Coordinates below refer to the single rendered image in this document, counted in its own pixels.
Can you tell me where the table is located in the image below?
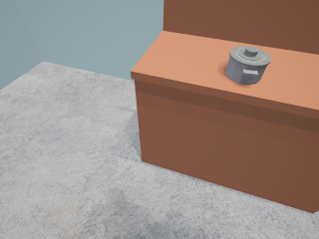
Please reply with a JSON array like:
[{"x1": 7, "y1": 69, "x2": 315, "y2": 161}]
[{"x1": 131, "y1": 0, "x2": 319, "y2": 214}]

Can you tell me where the pot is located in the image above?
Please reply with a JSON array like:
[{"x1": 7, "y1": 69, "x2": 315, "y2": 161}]
[{"x1": 225, "y1": 57, "x2": 267, "y2": 85}]

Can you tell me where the knob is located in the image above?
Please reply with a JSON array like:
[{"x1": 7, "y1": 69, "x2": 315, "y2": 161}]
[{"x1": 245, "y1": 47, "x2": 259, "y2": 56}]

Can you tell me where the lid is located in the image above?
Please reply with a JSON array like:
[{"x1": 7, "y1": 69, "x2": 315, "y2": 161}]
[{"x1": 229, "y1": 46, "x2": 271, "y2": 68}]

